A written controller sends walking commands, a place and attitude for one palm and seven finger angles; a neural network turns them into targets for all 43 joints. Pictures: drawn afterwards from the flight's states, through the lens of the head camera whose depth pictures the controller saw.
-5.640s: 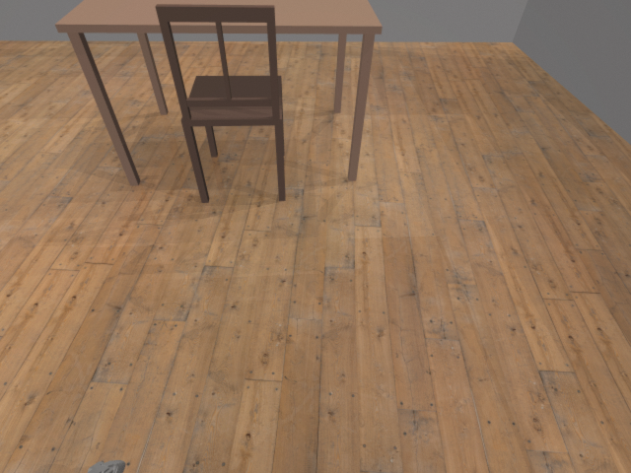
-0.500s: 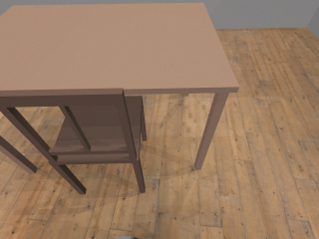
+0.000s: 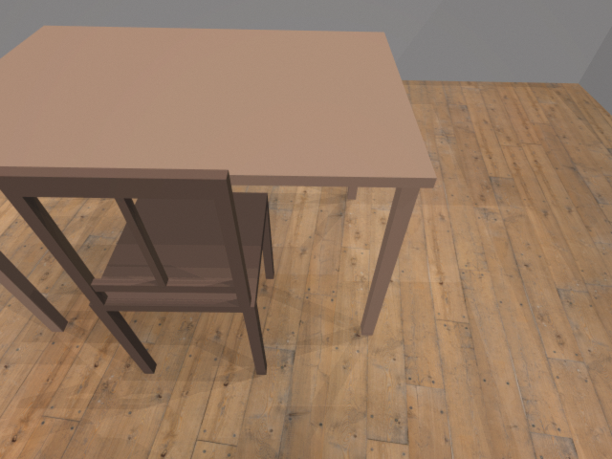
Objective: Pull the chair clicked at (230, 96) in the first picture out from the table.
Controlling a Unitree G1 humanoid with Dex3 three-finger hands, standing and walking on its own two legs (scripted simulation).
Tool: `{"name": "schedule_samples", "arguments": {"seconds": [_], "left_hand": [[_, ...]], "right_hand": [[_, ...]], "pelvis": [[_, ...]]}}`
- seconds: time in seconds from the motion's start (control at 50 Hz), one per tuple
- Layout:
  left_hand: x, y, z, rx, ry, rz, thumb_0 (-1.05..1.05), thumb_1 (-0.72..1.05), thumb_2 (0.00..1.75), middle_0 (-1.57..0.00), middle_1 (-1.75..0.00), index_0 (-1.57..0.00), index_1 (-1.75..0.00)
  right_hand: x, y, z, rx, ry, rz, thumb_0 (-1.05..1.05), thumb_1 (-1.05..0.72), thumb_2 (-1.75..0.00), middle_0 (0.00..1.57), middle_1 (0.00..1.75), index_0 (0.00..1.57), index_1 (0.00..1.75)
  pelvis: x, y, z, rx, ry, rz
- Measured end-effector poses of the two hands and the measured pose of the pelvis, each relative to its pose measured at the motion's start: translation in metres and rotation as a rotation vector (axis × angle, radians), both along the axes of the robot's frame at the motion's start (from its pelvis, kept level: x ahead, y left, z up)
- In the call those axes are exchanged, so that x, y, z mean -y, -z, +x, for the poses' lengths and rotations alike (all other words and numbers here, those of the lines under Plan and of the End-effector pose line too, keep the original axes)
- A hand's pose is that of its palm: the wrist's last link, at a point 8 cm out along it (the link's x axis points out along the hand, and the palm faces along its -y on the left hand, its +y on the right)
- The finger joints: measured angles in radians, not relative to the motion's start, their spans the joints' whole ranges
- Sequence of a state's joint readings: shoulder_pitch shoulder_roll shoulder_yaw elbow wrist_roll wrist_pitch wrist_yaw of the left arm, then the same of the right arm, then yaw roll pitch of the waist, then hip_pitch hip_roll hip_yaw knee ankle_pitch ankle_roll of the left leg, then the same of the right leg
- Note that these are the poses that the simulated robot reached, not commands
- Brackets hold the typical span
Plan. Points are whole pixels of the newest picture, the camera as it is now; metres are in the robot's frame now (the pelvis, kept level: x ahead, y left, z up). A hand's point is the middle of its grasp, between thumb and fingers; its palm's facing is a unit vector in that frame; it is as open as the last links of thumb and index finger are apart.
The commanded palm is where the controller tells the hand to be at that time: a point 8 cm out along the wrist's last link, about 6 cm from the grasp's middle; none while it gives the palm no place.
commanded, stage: come to a stop and stand still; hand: left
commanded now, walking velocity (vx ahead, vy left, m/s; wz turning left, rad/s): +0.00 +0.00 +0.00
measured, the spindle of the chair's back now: (145, 244) +0.51 +0.37 -0.11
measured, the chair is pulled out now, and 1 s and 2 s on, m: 0.00 0.00 0.00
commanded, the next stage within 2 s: look again from close up in 0.62 s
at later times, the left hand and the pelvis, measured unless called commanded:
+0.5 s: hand out of the picture -0.02 +0.17 -0.18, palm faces +0.06 -0.98 -0.16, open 7.3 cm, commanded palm none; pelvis +0.00 +0.01 +0.00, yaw +0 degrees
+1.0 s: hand out of the picture +0.02 +0.21 -0.18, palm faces +0.03 -0.98 -0.20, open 7.3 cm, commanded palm none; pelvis +0.01 +0.04 -0.01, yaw +0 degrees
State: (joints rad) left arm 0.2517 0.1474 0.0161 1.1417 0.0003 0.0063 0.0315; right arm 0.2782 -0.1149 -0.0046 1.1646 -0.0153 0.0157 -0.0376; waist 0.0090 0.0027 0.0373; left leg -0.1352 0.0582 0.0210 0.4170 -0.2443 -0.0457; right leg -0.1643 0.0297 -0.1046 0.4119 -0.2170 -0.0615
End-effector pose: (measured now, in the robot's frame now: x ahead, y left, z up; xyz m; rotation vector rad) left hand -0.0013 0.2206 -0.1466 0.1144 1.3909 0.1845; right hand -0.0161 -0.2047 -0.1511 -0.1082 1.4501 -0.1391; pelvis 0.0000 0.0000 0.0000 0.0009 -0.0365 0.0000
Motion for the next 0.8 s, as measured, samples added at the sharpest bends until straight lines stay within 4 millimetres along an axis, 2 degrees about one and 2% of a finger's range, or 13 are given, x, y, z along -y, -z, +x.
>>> {"name": "schedule_samples", "arguments": {"seconds": [0.18,0.32,0.48,0.7,0.8], "left_hand": [[0.005,0.000,-0.027,-0.041,-0.014,-0.014,0.01,0.92,0.90,-0.20,-0.30,-0.20,-0.30],[0.004,0.001,-0.036,-0.068,-0.021,-0.028,0.01,0.91,0.90,-0.20,-0.30,-0.20,-0.30],[-0.001,0.001,-0.031,-0.064,-0.013,-0.030,0.01,0.91,0.90,-0.20,-0.30,-0.20,-0.30],[-0.008,0.000,-0.012,-0.033,0.005,-0.022,0.01,0.91,0.90,-0.20,-0.30,-0.20,-0.30],[-0.016,0.002,-0.008,-0.013,0.032,-0.004,0.01,0.91,0.90,-0.20,-0.30,-0.20,-0.30]], "right_hand": [[-0.004,-0.001,-0.011,0.003,-0.004,0.007,0.01,-0.91,-0.90,0.20,0.30,0.19,0.30],[-0.008,-0.003,-0.024,-0.026,0.005,-0.001,0.01,-0.91,-0.90,0.20,0.30,0.19,0.30],[-0.018,-0.004,-0.026,-0.036,0.015,0.004,0.01,-0.91,-0.90,0.19,0.30,0.19,0.30],[-0.029,-0.002,-0.006,0.006,0.014,0.016,0.01,-0.91,-0.90,0.20,0.30,0.19,0.30],[-0.025,0.002,0.002,0.026,0.005,0.005,0.02,-0.92,-0.90,0.20,0.30,0.19,0.30]], "pelvis": [[-0.003,-0.001,-0.008,-0.002,0.002,0.000],[-0.007,-0.001,-0.008,-0.011,0.004,0.001],[-0.014,-0.002,-0.004,-0.015,0.005,0.002],[-0.020,-0.002,0.004,-0.015,0.009,0.003],[-0.027,0.004,0.003,-0.025,0.010,-0.016]]}}
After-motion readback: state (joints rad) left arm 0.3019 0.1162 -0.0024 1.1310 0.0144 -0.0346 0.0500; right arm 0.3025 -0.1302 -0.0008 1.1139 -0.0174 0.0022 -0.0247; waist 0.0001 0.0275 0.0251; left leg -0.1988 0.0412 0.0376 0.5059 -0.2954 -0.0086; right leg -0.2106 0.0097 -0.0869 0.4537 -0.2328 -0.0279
